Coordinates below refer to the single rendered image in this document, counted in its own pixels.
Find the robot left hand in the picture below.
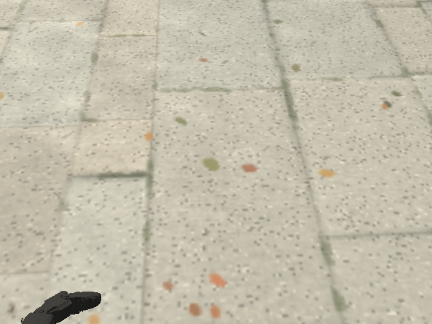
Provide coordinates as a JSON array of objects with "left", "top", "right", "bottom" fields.
[{"left": 21, "top": 291, "right": 101, "bottom": 324}]

